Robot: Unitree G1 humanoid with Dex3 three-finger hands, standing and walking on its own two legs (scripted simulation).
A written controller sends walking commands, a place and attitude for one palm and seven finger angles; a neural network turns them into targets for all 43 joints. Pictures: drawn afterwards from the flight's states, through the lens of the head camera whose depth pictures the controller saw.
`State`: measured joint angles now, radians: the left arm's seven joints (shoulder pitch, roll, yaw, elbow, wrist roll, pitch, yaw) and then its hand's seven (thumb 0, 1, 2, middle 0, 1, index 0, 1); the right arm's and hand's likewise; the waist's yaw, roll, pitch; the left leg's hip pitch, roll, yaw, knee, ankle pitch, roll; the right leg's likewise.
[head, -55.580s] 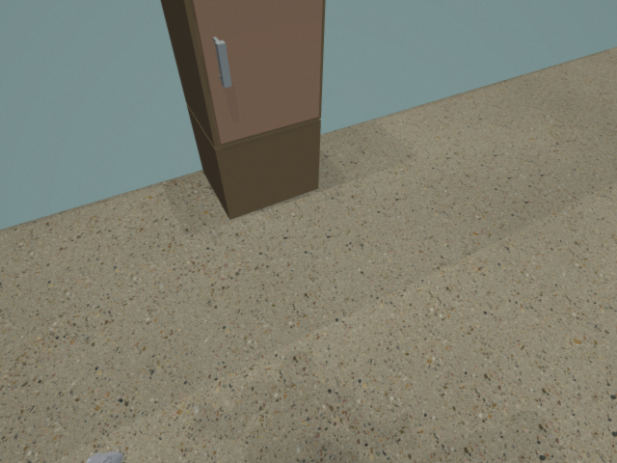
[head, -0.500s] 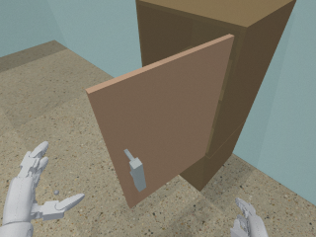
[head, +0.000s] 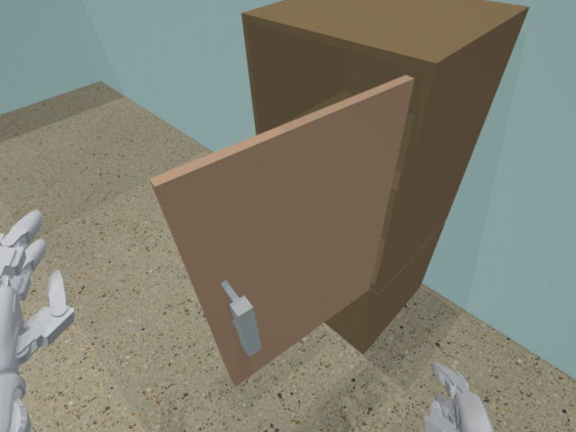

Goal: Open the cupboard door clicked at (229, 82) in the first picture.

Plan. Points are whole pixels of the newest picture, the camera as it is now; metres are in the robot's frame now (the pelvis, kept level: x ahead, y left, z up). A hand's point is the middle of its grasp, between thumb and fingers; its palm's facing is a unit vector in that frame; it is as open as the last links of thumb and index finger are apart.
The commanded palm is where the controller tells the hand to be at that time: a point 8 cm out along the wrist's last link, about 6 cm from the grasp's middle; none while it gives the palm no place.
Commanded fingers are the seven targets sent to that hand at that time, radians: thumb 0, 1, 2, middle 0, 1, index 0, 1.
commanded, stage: draw the hand back to the body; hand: left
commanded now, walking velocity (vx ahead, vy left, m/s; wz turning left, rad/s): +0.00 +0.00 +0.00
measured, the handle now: (239, 317) +0.30 +0.13 -0.04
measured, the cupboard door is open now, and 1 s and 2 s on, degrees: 81 81 81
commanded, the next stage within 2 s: step back with the hand held close in 0.22 s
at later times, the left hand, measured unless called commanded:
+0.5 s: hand (69, 312) +0.18 +0.25 +0.16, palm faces +0.43 -0.78 -0.46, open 7.4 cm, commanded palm +0.13 +0.29 +0.17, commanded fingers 0.00 0.90 0.90 -0.20 -0.30 -0.20 -0.30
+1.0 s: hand (0, 380) +0.12 +0.29 +0.15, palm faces +0.40 -0.76 -0.51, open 7.4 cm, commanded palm +0.05 +0.32 +0.17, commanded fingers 0.00 0.90 0.90 -0.20 -0.30 -0.20 -0.30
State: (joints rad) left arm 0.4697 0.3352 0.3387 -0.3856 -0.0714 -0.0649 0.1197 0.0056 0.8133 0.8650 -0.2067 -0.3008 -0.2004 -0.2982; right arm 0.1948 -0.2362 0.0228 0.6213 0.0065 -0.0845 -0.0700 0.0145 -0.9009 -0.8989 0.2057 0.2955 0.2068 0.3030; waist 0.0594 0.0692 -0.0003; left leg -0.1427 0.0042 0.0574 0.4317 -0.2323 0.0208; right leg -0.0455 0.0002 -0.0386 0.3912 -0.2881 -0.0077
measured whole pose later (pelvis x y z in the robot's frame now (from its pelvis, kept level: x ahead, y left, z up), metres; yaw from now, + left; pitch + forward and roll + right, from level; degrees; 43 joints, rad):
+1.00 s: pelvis -0.09 +0.02 -0.01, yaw +1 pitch -1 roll -2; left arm 0.55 0.43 0.44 -0.51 -0.02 -0.18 0.15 0.01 0.89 0.90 -0.22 -0.30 -0.21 -0.30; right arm 0.20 -0.22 0.00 0.54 0.01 -0.05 -0.09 0.01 -0.90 -0.90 0.21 0.30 0.21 0.30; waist -0.01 0.02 0.07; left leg -0.39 0.01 0.06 0.55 -0.15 0.06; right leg -0.29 0.02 0.00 0.53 -0.22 0.02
